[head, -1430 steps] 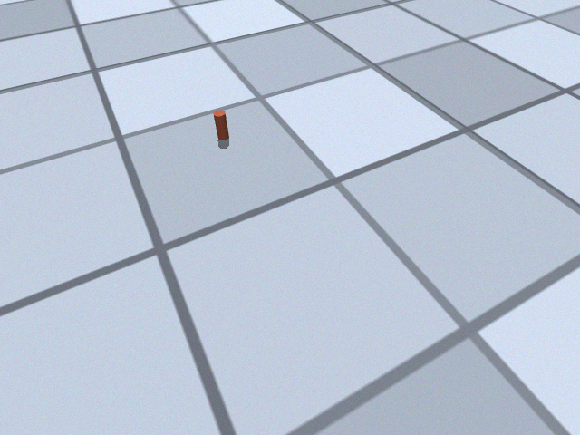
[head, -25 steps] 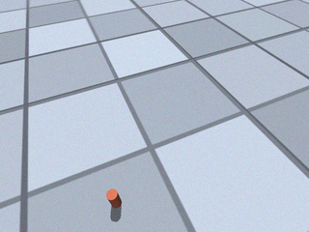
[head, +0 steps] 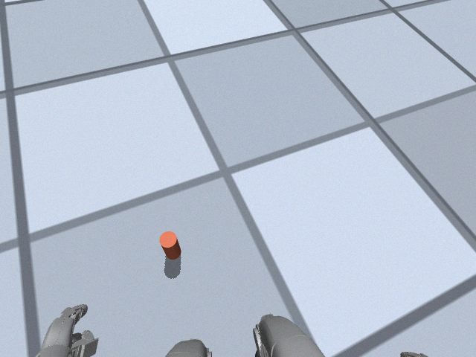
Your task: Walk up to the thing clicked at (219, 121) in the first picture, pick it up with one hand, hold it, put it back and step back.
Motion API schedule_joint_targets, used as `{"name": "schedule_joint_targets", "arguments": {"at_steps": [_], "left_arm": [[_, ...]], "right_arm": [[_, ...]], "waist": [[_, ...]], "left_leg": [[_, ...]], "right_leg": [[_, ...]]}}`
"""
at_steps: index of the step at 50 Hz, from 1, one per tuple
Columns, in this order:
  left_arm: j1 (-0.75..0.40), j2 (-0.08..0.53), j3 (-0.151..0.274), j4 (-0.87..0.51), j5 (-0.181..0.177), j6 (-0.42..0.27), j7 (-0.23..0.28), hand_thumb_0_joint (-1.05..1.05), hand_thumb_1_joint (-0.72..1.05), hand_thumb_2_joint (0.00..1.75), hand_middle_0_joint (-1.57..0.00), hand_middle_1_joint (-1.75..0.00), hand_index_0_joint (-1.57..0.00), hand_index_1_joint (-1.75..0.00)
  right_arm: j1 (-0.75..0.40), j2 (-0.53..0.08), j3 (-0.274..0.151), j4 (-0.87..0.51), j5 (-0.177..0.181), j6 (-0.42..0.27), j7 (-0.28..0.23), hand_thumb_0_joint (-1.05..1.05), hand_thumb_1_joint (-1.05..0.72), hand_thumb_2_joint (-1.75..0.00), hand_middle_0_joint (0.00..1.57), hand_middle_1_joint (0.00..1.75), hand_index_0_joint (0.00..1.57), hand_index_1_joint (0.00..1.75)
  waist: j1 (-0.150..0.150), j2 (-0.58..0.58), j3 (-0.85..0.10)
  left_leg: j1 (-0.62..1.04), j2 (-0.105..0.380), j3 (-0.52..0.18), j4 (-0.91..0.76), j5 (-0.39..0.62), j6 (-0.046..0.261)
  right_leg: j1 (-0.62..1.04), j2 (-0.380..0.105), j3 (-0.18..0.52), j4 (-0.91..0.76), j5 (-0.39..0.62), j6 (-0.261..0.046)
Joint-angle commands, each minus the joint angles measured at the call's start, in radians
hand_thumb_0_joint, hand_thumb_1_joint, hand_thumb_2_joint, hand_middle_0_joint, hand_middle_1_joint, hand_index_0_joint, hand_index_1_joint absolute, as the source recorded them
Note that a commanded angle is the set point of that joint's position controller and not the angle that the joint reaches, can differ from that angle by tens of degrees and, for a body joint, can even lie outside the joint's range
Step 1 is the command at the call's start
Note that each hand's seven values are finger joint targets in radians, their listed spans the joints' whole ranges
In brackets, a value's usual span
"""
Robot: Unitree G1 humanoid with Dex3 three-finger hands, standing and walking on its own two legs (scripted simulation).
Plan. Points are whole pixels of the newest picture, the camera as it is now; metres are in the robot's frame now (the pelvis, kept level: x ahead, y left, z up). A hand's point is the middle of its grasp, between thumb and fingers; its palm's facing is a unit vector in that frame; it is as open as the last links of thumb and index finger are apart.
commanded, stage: step back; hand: left
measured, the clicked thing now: (170, 246) +0.51 +0.22 -0.68
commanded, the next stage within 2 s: none
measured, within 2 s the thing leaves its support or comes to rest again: neither
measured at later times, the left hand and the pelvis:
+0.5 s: hand out of the picture +0.02 +0.25 -0.13, palm faces -0.05 -0.91 -0.41, open 7.4 cm; pelvis -0.11 +0.00 +0.00, yaw -4 degrees
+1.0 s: hand out of the picture -0.17 +0.28 -0.16, palm faces -0.08 -0.92 -0.38, open 7.4 cm; pelvis -0.26 +0.01 +0.00, yaw -6 degrees
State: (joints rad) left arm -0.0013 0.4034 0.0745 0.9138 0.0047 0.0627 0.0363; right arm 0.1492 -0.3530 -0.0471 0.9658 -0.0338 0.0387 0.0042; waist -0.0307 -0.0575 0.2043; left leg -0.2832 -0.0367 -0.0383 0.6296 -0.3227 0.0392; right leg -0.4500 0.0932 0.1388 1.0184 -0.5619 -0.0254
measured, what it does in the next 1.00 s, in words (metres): walks backwards: right foot, then left foot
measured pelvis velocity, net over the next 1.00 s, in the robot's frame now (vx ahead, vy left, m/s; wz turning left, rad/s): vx -0.26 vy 0.01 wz -0.10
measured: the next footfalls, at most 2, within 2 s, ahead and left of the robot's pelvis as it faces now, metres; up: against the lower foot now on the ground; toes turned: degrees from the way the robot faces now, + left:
right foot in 0.28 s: -0.03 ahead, -0.13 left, +0.00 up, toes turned -1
left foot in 0.64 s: -0.12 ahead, +0.13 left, +0.00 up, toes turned -4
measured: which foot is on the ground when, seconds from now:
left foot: down 0.00-0.32, up 0.34-0.62, down 0.64-1.00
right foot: up 0.00-0.26, down 0.28-0.66, up 0.68-1.00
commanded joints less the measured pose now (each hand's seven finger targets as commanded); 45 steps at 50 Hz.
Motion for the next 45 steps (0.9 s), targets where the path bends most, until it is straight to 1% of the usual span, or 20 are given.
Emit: {"name": "schedule_joint_targets", "arguments": {"at_steps": [1, 8, 11, 13, 14, 15, 16, 17, 18, 19, 21, 27, 30, 31, 32, 33, 34, 35, 38, 45], "left_arm": [[0.109, 0.161, 0.035, -0.058, -0.003, -0.013, 0.007, 0.00, 0.90, 0.90, -0.20, -0.30, -0.20, -0.30], [0.078, 0.147, 0.044, -0.117, 0.008, -0.038, -0.006, 0.00, 0.90, 0.90, -0.20, -0.30, -0.20, -0.30], [0.144, 0.140, 0.051, -0.098, 0.009, -0.043, -0.014, 0.00, 0.90, 0.90, -0.20, -0.30, -0.20, -0.30], [0.228, 0.130, 0.055, -0.061, 0.019, -0.051, -0.015, 0.00, 0.90, 0.90, -0.20, -0.30, -0.20, -0.30], [0.249, 0.151, 0.060, -0.056, 0.025, -0.057, -0.012, 0.00, 0.90, 0.90, -0.20, -0.30, -0.20, -0.30], [0.240, 0.228, 0.079, -0.074, 0.035, -0.062, -0.015, 0.00, 0.90, 0.90, -0.20, -0.30, -0.20, -0.30], [0.173, 0.293, 0.091, -0.101, 0.022, -0.056, -0.019, 0.00, 0.90, 0.90, -0.20, -0.30, -0.20, -0.30], [0.102, 0.328, 0.094, -0.149, 0.035, -0.061, -0.013, 0.00, 0.90, 0.90, -0.20, -0.30, -0.20, -0.30], [0.062, 0.285, 0.093, -0.166, 0.029, -0.063, -0.010, 0.00, 0.90, 0.90, -0.20, -0.30, -0.20, -0.30], [0.057, 0.229, 0.079, -0.169, 0.017, -0.061, -0.010, 0.00, 0.90, 0.90, -0.20, -0.30, -0.20, -0.30], [0.032, 0.197, 0.073, -0.178, 0.026, -0.058, -0.006, 0.00, 0.90, 0.90, -0.20, -0.30, -0.20, -0.30], [0.152, 0.180, 0.066, -0.190, 0.033, -0.045, 0.001, 0.00, 0.90, 0.90, -0.20, -0.30, -0.20, -0.30], [0.136, 0.204, 0.060, -0.201, 0.013, -0.023, -0.010, 0.00, 0.90, 0.90, -0.20, -0.30, -0.20, -0.30], [0.128, 0.198, 0.055, -0.209, 0.008, -0.014, -0.014, 0.00, 0.90, 0.90, -0.20, -0.30, -0.20, -0.30], [0.146, 0.153, 0.044, -0.221, 0.004, -0.010, -0.016, 0.00, 0.90, 0.90, -0.20, -0.30, -0.20, -0.30], [0.153, 0.120, 0.038, -0.218, -0.002, -0.010, -0.013, 0.00, 0.90, 0.90, -0.20, -0.30, -0.20, -0.30], [0.079, 0.170, 0.062, -0.221, 0.012, -0.011, 0.006, 0.00, 0.90, 0.90, -0.20, -0.30, -0.20, -0.30], [0.069, 0.188, 0.064, -0.211, 0.016, -0.011, 0.007, 0.00, 0.90, 0.90, -0.20, -0.30, -0.20, -0.30], [0.187, 0.170, 0.063, -0.158, -0.004, -0.010, -0.009, 0.00, 0.90, 0.90, -0.20, -0.30, -0.20, -0.30], [0.184, 0.153, 0.060, -0.174, 0.017, -0.026, -0.015, 0.00, 0.90, 0.90, -0.20, -0.30, -0.20, -0.30]], "right_arm": [[-0.067, -0.258, -0.065, -0.129, -0.002, -0.036, -0.042, 0.00, -0.90, -0.90, 0.20, 0.30, 0.20, 0.30], [0.044, -0.271, -0.077, -0.145, 0.014, -0.031, -0.048, 0.00, -0.90, -0.90, 0.20, 0.30, 0.20, 0.30], [-0.009, -0.284, -0.073, -0.168, 0.015, -0.022, -0.038, 0.00, -0.90, -0.90, 0.20, 0.30, 0.20, 0.30], [-0.056, -0.281, -0.070, -0.177, 0.024, -0.013, -0.032, 0.00, -0.90, -0.90, 0.20, 0.30, 0.20, 0.30], [-0.070, -0.254, -0.063, -0.179, 0.034, -0.012, -0.029, 0.00, -0.90, -0.90, 0.20, 0.30, 0.20, 0.30], [-0.068, -0.228, -0.053, -0.191, 0.043, -0.012, -0.026, 0.00, -0.90, -0.90, 0.20, 0.30, 0.20, 0.30], [-0.072, -0.203, -0.050, -0.193, 0.040, -0.006, -0.032, 0.00, -0.90, -0.90, 0.20, 0.30, 0.20, 0.30], [-0.057, -0.228, -0.066, -0.176, 0.033, 0.001, -0.039, 0.00, -0.90, -0.90, 0.20, 0.30, 0.20, 0.30], [-0.004, -0.257, -0.075, -0.156, 0.033, 0.000, -0.033, 0.00, -0.90, -0.90, 0.20, 0.30, 0.20, 0.30], [0.001, -0.252, -0.066, -0.135, 0.038, 0.000, -0.027, 0.00, -0.90, -0.90, 0.20, 0.30, 0.20, 0.30], [0.029, -0.220, -0.053, -0.125, 0.043, -0.006, -0.031, 0.00, -0.90, -0.90, 0.20, 0.30, 0.20, 0.30], [0.029, -0.196, -0.035, -0.161, 0.034, -0.027, -0.035, 0.00, -0.90, -0.90, 0.20, 0.30, 0.20, 0.30], [0.092, -0.191, -0.048, -0.134, 0.019, -0.037, -0.032, 0.00, -0.90, -0.90, 0.20, 0.30, 0.20, 0.30], [0.104, -0.205, -0.059, -0.128, 0.008, -0.039, -0.032, 0.00, -0.90, -0.90, 0.20, 0.30, 0.20, 0.30], [0.092, -0.277, -0.079, -0.140, -0.011, -0.043, -0.033, 0.00, -0.90, -0.90, 0.20, 0.30, 0.20, 0.30], [0.034, -0.362, -0.094, -0.155, -0.017, -0.040, -0.026, 0.00, -0.90, -0.90, 0.20, 0.30, 0.20, 0.30], [0.036, -0.421, -0.101, -0.166, -0.009, -0.038, -0.021, 0.00, -0.90, -0.90, 0.20, 0.30, 0.20, 0.30], [-0.004, -0.392, -0.099, -0.164, -0.007, -0.044, -0.027, 0.00, -0.90, -0.90, 0.20, 0.30, 0.20, 0.30], [-0.101, -0.266, -0.061, -0.190, -0.005, -0.046, -0.033, 0.00, -0.90, -0.90, 0.20, 0.30, 0.20, 0.30], [0.035, -0.257, -0.076, -0.200, 0.012, -0.042, -0.040, 0.00, -0.90, -0.90, 0.20, 0.30, 0.20, 0.30]], "waist": [[0.048, 0.213, -0.274], [-0.026, 0.172, -0.270], [0.002, 0.206, -0.283], [0.049, 0.183, -0.306], [0.059, 0.139, -0.322], [0.055, -0.037, -0.298], [0.066, -0.191, -0.232], [0.063, -0.205, -0.183], [0.027, -0.153, -0.157], [0.023, -0.069, -0.143], [0.007, -0.085, -0.158], [0.068, -0.128, -0.280], [0.035, -0.132, -0.311], [0.026, -0.113, -0.294], [0.037, 0.050, -0.296], [0.048, 0.269, -0.254], [-0.029, 0.306, -0.220], [-0.011, 0.282, -0.170], [0.082, 0.193, -0.165], [-0.008, 0.208, -0.250]], "left_leg": [[0.235, 0.276, -0.222, -0.143, 0.749, 0.193], [0.315, 0.293, -0.215, -0.094, 0.700, 0.222], [0.186, 0.257, -0.178, -0.089, 0.531, 0.177], [0.084, 0.229, -0.152, -0.025, 0.428, 0.133], [0.002, 0.190, -0.128, 0.015, 0.305, 0.085], [-0.161, 0.069, -0.079, 0.145, 0.132, 0.019], [-0.202, -0.077, -0.007, 0.361, -0.247, -0.026], [-0.130, -0.055, -0.104, 0.549, -0.319, -0.041], [-0.110, -0.027, -0.145, 0.600, -0.278, -0.042], [-0.121, -0.067, -0.137, 0.596, -0.214, -0.039], [-0.180, -0.106, -0.126, 0.600, -0.165, -0.046], [-0.184, -0.002, -0.042, 0.135, -0.194, -0.060], [-0.010, -0.001, 0.036, -0.201, 0.045, -0.040], [0.079, 0.023, -0.004, -0.266, 0.184, -0.027], [0.163, 0.176, -0.223, -0.272, 0.278, 0.016], [0.197, 0.350, -0.454, -0.307, 0.381, 0.109], [-0.008, 0.449, -0.527, -0.321, 0.393, 0.236], [-0.073, 0.451, -0.526, -0.336, 0.335, 0.263], [0.034, 0.240, -0.176, -0.248, 0.449, 0.127], [0.293, 0.293, -0.191, -0.164, 0.522, 0.224]], "right_leg": [[-0.074, 0.007, 0.054, 0.208, 0.040, 0.014], [-0.028, -0.049, -0.024, -0.113, 0.047, 0.049], [0.127, -0.066, -0.092, -0.315, 0.126, 0.026], [0.291, -0.067, -0.124, -0.560, 0.345, 0.001], [0.356, -0.111, -0.044, -0.576, 0.436, -0.025], [0.386, -0.259, 0.198, -0.592, 0.522, -0.102], [0.244, -0.445, 0.375, -0.683, 0.537, -0.261], [0.073, -0.530, 0.475, -0.699, 0.583, -0.336], [0.047, -0.506, 0.416, -0.685, 0.575, -0.314], [0.071, -0.401, 0.253, -0.653, 0.608, -0.263], [0.151, -0.305, 0.112, -0.613, 0.654, -0.188], [0.481, -0.305, 0.087, -0.490, 0.793, -0.174], [0.421, -0.268, 0.041, -0.375, 0.770, -0.129], [0.300, -0.247, 0.045, -0.355, 0.664, -0.096], [0.129, -0.168, 0.006, -0.264, 0.429, -0.042], [-0.078, 0.014, -0.063, -0.090, 0.002, -0.006], [0.011, 0.015, 0.043, 0.080, -0.128, 0.014], [0.015, -0.014, 0.078, 0.186, -0.066, 0.009], [-0.059, 0.036, 0.089, 0.273, 0.092, 0.000], [-0.077, -0.016, 0.011, 0.041, 0.051, 0.073]]}}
